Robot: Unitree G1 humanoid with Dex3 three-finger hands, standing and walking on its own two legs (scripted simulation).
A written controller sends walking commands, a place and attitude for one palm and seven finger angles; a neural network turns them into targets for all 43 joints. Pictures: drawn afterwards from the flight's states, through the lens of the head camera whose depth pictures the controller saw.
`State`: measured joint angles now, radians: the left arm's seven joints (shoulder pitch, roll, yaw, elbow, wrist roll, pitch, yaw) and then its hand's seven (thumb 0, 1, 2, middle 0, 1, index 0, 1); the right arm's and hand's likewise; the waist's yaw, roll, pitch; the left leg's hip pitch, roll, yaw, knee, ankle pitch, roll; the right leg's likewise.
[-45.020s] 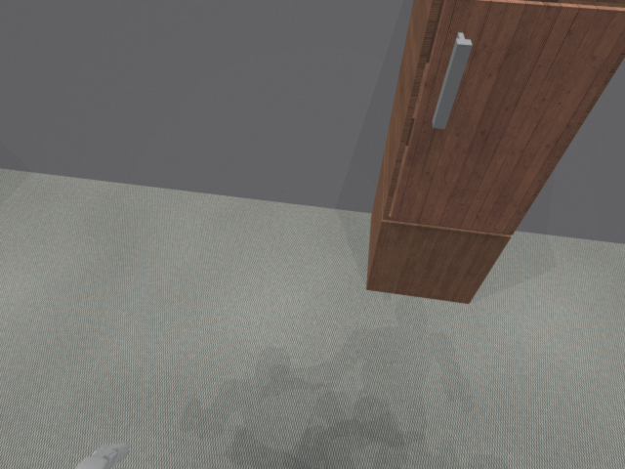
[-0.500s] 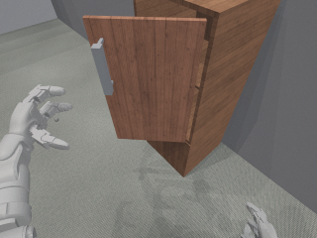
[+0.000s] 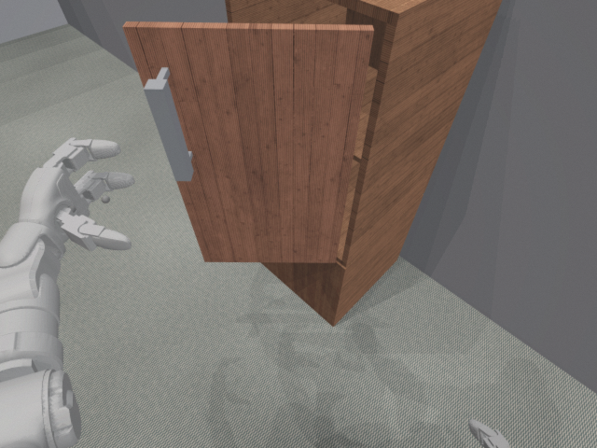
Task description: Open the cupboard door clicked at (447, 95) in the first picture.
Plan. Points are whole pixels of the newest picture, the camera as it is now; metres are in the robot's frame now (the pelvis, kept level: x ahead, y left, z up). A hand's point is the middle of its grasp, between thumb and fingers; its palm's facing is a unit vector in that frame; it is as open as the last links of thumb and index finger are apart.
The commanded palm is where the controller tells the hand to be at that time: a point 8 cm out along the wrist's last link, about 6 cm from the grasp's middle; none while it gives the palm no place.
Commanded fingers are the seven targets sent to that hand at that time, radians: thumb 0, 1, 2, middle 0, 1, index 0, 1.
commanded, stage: move the hooked fingers beside the handle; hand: left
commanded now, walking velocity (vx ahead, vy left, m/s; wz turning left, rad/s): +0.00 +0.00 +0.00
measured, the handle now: (175, 127) +0.57 +0.22 +0.11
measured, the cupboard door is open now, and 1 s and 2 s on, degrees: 44 44 44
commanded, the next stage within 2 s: none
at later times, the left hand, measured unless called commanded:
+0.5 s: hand (115, 159) +0.46 +0.27 +0.14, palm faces +0.01 -1.00 +0.00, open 14.0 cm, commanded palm +0.45 +0.32 +0.12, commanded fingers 0.00 -0.50 0.30 -0.30 -1.20 -0.30 -1.20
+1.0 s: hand (116, 143) +0.51 +0.29 +0.12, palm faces -0.02 -1.00 +0.00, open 14.0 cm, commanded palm +0.49 +0.33 +0.12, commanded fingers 0.00 -0.50 0.30 -0.30 -1.20 -0.30 -1.20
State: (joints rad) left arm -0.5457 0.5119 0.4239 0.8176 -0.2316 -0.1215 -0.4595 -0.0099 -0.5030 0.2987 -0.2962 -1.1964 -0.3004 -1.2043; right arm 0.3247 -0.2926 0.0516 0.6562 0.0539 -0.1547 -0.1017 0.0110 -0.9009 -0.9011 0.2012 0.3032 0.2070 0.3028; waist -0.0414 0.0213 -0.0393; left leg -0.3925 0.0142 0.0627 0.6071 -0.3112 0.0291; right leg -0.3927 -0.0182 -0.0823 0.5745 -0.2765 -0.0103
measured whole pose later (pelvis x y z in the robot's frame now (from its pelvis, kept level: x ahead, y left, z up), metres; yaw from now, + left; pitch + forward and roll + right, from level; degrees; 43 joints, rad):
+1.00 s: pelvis +0.01 +0.02 -0.02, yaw -3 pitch +17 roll -3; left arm -0.97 0.82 0.53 1.27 -0.10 -0.23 -0.53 -0.01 -0.50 0.30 -0.29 -1.20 -0.30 -1.20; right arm 0.46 -0.31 0.05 0.62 0.01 0.06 -0.06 0.00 -0.90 -0.90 0.20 0.30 0.21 0.30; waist -0.17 0.00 -0.07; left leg -0.68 0.05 0.08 0.75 -0.37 0.05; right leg -0.66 0.01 -0.06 0.64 -0.29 0.01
